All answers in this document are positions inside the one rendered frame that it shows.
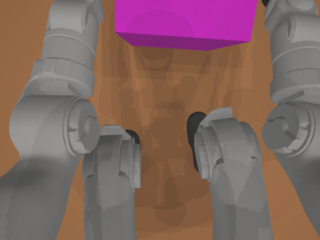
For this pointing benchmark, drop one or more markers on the robot left upper arm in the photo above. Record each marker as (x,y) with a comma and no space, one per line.
(51,134)

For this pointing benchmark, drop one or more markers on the carton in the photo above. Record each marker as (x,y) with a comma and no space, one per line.
(185,24)

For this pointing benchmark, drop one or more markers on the robot right foot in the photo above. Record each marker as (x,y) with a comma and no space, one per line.
(192,126)

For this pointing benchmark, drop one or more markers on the left robot forearm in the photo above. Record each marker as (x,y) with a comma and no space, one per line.
(65,67)

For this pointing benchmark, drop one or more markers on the right robot forearm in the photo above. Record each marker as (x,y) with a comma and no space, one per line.
(294,29)

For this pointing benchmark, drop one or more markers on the robot right shin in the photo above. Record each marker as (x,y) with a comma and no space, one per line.
(251,137)

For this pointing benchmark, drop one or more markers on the robot right upper arm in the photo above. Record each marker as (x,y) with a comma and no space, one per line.
(292,132)

